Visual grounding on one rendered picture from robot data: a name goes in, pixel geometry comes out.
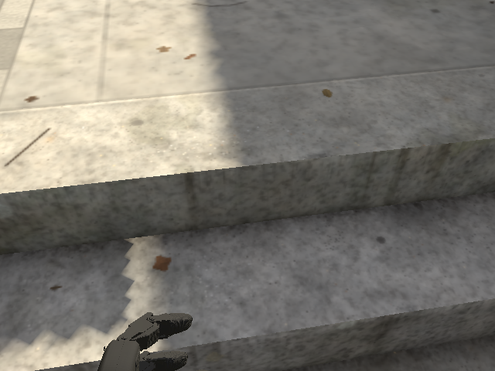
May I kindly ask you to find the robot left hand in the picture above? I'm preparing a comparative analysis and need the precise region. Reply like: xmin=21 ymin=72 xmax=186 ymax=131
xmin=97 ymin=312 xmax=207 ymax=371

